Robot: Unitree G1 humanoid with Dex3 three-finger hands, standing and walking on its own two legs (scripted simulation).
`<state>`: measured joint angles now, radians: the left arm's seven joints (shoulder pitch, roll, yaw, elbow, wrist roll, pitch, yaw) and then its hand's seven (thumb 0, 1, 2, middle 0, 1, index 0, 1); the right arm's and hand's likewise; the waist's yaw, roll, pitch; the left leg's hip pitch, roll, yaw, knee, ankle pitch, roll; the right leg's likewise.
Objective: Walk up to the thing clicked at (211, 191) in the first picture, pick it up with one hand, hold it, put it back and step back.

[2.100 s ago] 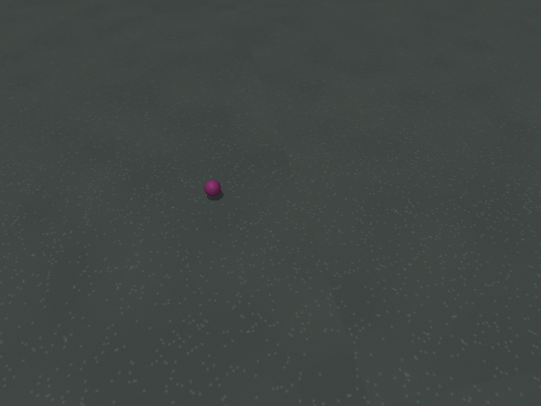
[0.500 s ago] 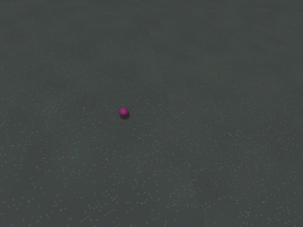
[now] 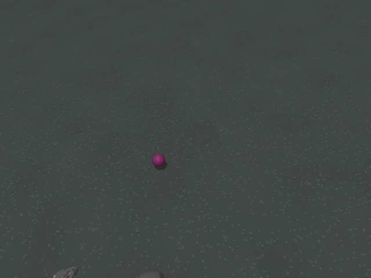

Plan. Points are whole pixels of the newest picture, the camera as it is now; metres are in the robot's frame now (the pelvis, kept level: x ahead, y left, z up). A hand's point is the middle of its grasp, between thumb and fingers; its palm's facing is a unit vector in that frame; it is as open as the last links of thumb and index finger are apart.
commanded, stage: walk up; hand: left
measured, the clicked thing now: (158, 160) +0.92 +0.23 -0.73
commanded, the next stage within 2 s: none
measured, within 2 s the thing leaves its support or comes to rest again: neither
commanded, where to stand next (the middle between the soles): +0.56 +0.00 m, yaw +1 degrees
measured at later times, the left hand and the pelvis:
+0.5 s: hand (94, 230) +0.28 +0.27 -0.14, palm faces -0.10 -0.94 -0.34, open 7.4 cm; pelvis +0.21 +0.00 +0.00, yaw -1 degrees
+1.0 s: hand (107, 189) +0.40 +0.27 -0.15, palm faces -0.01 -0.93 -0.37, open 7.4 cm; pelvis +0.39 -0.01 -0.01, yaw +2 degrees
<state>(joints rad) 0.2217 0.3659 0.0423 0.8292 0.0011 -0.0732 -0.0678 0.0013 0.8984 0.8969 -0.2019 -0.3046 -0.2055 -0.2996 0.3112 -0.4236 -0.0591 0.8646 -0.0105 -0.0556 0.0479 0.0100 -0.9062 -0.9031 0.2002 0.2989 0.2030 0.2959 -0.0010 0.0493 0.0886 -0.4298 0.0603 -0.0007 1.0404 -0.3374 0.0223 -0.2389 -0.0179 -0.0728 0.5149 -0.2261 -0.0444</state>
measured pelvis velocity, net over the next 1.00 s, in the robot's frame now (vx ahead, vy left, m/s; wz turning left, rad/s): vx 0.39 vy -0.01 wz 0.03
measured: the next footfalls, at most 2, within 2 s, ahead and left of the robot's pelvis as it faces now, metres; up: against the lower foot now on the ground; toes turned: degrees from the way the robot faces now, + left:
left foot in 0.20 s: +0.24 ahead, +0.14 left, +0.00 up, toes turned +6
right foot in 0.58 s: +0.39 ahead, -0.15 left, +0.00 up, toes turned -5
